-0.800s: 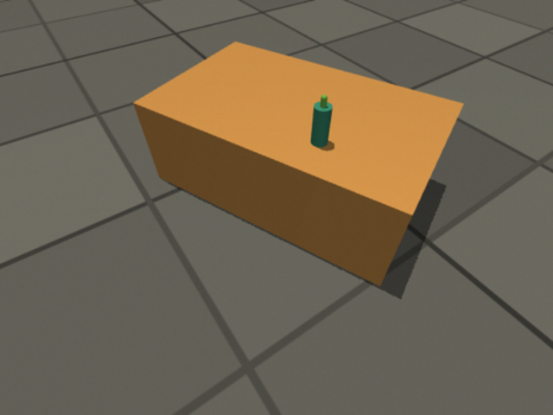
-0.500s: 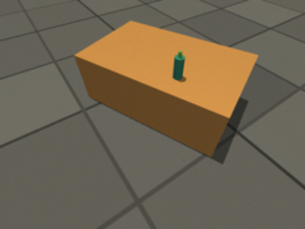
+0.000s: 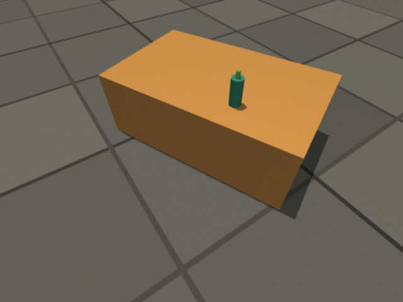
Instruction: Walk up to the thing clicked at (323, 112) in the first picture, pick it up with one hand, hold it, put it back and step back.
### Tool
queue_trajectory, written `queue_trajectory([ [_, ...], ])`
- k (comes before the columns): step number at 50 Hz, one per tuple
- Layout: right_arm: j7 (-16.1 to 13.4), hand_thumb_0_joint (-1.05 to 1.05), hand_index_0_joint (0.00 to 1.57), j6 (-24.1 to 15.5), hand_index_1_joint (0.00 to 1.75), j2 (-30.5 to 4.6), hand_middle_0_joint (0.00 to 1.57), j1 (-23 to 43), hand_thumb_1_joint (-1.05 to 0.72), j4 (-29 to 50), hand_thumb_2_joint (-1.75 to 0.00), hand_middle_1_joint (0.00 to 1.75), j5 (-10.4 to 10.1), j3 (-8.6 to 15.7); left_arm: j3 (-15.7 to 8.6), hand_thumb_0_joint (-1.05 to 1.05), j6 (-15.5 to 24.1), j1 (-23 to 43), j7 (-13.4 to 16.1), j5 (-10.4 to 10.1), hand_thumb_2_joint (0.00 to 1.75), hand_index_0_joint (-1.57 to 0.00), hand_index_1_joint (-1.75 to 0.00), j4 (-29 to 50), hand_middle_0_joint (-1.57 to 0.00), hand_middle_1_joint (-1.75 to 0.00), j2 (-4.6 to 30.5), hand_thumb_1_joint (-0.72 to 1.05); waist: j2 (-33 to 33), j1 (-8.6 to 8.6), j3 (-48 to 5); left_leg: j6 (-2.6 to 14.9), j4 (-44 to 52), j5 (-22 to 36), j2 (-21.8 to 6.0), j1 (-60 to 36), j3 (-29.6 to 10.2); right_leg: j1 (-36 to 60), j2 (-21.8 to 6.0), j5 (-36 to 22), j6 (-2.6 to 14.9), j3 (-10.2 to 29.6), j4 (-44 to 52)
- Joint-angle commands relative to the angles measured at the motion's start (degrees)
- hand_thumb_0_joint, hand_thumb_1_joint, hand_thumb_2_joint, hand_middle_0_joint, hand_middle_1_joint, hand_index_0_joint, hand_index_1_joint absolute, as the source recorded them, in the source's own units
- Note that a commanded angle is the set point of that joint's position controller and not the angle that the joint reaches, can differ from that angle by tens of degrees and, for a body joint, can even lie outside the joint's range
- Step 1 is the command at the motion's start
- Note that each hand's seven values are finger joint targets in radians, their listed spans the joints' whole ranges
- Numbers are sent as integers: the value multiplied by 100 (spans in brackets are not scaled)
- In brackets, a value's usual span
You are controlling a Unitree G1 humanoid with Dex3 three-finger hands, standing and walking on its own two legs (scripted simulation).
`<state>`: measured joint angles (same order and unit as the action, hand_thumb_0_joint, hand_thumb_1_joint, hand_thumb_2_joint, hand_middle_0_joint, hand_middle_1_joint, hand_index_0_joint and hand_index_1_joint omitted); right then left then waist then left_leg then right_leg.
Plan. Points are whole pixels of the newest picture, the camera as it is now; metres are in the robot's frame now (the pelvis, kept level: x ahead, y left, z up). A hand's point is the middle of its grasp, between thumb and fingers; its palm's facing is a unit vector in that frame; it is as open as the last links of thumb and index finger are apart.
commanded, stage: stand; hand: left
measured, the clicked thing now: (236, 87) +1.10 -0.14 -0.23
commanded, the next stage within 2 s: walk up in 0.32 s
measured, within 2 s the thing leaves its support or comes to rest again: neither
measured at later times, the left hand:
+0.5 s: hand out of the picture +0.10 +0.25 -0.15, palm faces -0.16 -0.92 -0.36, open 7.4 cm
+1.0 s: hand (142, 250) +0.28 +0.18 -0.16, palm faces -0.30 -0.88 -0.37, open 7.4 cm
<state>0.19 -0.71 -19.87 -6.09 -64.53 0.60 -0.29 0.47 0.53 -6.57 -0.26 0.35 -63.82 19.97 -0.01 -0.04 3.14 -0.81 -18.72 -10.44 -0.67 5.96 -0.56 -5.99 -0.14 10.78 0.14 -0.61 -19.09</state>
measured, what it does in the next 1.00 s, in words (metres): walks ahead, turning right: right foot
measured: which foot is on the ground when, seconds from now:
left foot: down 0.00-0.64, up 0.66-1.00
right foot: down 0.00-0.38, up 0.40-0.60, down 0.62-1.00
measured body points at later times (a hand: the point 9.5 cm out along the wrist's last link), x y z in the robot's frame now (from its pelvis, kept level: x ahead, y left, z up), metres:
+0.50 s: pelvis +0.01 -0.01 -0.01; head +0.03 -0.03 +0.44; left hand +0.10 +0.30 -0.13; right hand +0.06 -0.34 -0.13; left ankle +0.00 +0.13 -0.75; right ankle +0.02 -0.14 -0.71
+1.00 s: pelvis +0.19 -0.08 -0.02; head +0.20 -0.09 +0.43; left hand +0.29 +0.22 -0.13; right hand +0.18 -0.41 -0.13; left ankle +0.35 +0.03 -0.72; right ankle +0.10 -0.20 -0.75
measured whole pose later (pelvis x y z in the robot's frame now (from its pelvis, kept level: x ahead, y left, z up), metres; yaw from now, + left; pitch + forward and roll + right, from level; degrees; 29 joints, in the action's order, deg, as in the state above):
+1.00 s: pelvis +0.19 -0.08 -0.02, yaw -19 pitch -3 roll -3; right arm 4.8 -0.2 -24.8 -13.2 -48.9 3.0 4.5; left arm -2.7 4.5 -23.6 -2.1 0.3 -49.3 21.5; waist 4.0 -2.2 4.9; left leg -0.5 -44.2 -14.4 -6.9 29.3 -1.4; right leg -6.9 2.3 21.0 0.1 3.1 -30.4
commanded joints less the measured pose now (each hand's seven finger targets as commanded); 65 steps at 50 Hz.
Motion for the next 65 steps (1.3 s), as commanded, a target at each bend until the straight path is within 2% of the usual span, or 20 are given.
queue_trajectory([
  [1,-70,0,20,-114,30,-1181,20,199,-90,349,-90,30,-32,224,-254,0,148,220,80,12,90,-20,-30,311,-20,-30,1229,90,-14,4,-450,195,249,837,-661,-84,-493,48,-732,-828,135,563,326],
  [15,-79,0,20,-94,30,-1199,20,177,-90,341,-90,30,-24,229,-250,0,144,149,85,7,90,-20,-30,293,-20,-30,1205,90,-33,-5,-368,203,240,733,-647,-26,-475,30,-728,-846,127,575,373],
  [16,-10,0,20,-229,30,-1798,20,-3,-90,875,-90,30,144,653,-664,0,82,-243,-91,136,90,-20,-30,796,-20,-30,1691,90,-179,120,-598,487,-545,-1772,-427,-702,-79,-823,-392,1586,405,1041,-13],
  [18,45,0,20,-270,30,-1845,20,-460,-90,784,-90,30,186,778,-642,0,15,278,-223,170,90,-20,-30,949,-20,-30,1474,90,329,490,127,785,-123,-3013,-793,-1449,-589,-3101,-285,2525,312,820,-574],
  [21,26,0,20,-343,30,-2190,20,-493,-90,1111,-90,30,161,949,-687,0,44,606,-293,194,90,-20,-30,1393,-20,-30,1425,90,707,532,567,1668,1356,-2884,-2885,-426,-2339,-3453,-508,1647,105,531,-3410],
  [30,172,0,20,-253,30,-1702,20,320,-90,1791,-90,30,231,869,-885,0,109,-1471,-472,150,90,-20,-30,1088,-20,-30,1391,90,307,-433,-174,768,-1237,-1764,-1032,1000,923,-44,-125,83,43,-649,-1352],
  [31,178,0,20,-201,30,-1423,20,107,-90,1806,-90,30,224,763,-1020,0,180,-2121,-364,176,90,-20,-30,911,-20,-30,1715,90,-764,-700,-491,668,-2755,-1506,-713,1675,1064,983,101,515,129,-421,-1308],
  [32,215,0,20,-182,30,-957,20,-85,-90,1932,-90,30,162,584,-1161,0,234,-2532,-228,182,90,-20,-30,951,-20,-30,2142,90,-2162,-926,-375,411,-4207,-2399,-138,2832,1013,1360,-605,1912,448,1228,-285],
  [33,243,0,20,-129,30,-1009,20,-219,-90,2042,-90,30,78,557,-1139,0,303,-2132,-179,177,90,-20,-30,1258,-20,-30,2369,90,-2056,-610,-157,147,-4924,-2477,106,3373,368,707,-1785,3267,965,3841,918],
  [34,205,0,20,-101,30,-1560,20,-91,-90,2037,-90,30,120,705,-1116,0,293,-1728,-194,87,90,-20,-30,1427,-20,-30,2513,90,-1176,-474,262,108,-4914,-2373,-214,3089,-133,-138,-2233,4104,1447,4667,1237],
  [41,308,0,20,-68,30,-1550,20,-844,-90,1735,-90,30,92,728,-869,0,490,-1229,-55,-50,90,-20,-30,1730,-20,-30,1896,90,-498,-6,270,133,-3804,-810,-695,2337,-262,-763,-1206,1373,1125,2021,450],
  [45,398,0,20,-79,30,-1539,20,-321,-90,2126,-90,30,207,783,-893,0,568,-1546,-47,-34,90,-20,-30,1854,-20,-30,1975,90,-376,-211,444,13,-2989,-492,-678,2632,-117,-803,-1180,1604,1197,1950,456],
  [49,416,0,20,-225,30,-1443,20,-2,-90,2385,-90,30,213,793,-897,0,610,-1725,-14,-16,90,-20,-30,1932,-20,-30,2007,90,-468,-296,295,21,-2199,-245,-609,2479,-35,-422,-1188,13,1155,1713,-173],
  [53,397,0,20,-318,30,-1618,20,-1204,-90,2132,-90,30,180,956,-780,0,579,-1308,44,23,90,-20,-30,2137,-20,-30,1868,90,-180,504,-360,308,-1386,-130,-237,29,339,-1367,-801,-1240,729,1009,-1839],
  [54,335,0,20,-368,30,-1973,20,-1967,-90,1991,-90,30,212,1092,-673,0,585,-1554,60,14,90,-20,-30,2166,-20,-30,1511,90,910,856,-787,539,-770,-942,-641,-890,-378,-1862,-261,-1140,481,500,-3668],
  [55,271,0,20,-400,30,-2262,20,-2172,-90,2046,-90,30,232,1172,-506,0,583,-2008,69,-56,90,-20,-30,2134,-20,-30,934,90,2141,753,-958,848,-266,-1329,-1915,-1724,-2485,-3250,558,1666,185,335,-4818],
  [56,266,0,20,-371,30,-2348,20,-1831,-90,2135,-90,30,52,1180,-630,0,540,-2143,148,-61,90,-20,-30,2018,-20,-30,1503,90,1466,517,-917,1280,417,-2090,-2501,-1246,-3781,-3315,426,2093,274,544,-5271],
  [58,261,0,20,-304,30,-2108,20,-1177,-90,2304,-90,30,-32,1107,-633,0,507,-1829,154,-51,90,-20,-30,1872,-20,-30,1892,90,818,280,-25,1222,567,-2218,-2274,203,-2776,-3014,-140,1424,289,730,-5457],
  [61,212,0,20,-378,30,-1651,20,-1115,-90,2357,-90,30,-20,861,-648,0,484,-1895,22,-155,90,-20,-30,1758,-20,-30,1557,90,906,156,21,1066,169,532,-1497,308,-903,-2701,-249,840,236,525,-4896],
  [65,184,0,20,-379,30,-1617,20,-1387,-90,2389,-90,30,15,793,-556,0,443,-1493,-52,-116,90,-20,-30,1957,-20,-30,1313,90,866,271,-95,1325,-121,1805,-1400,-188,-191,-2709,-242,697,63,301,-3634],
])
